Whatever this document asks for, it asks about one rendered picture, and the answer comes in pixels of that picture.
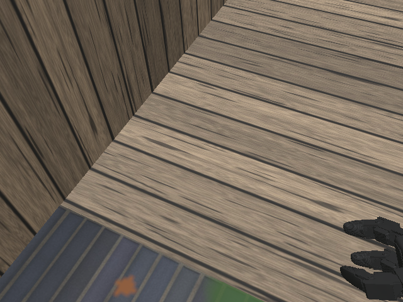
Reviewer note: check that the right robot hand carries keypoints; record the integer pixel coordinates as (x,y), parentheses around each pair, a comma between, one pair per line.
(386,285)

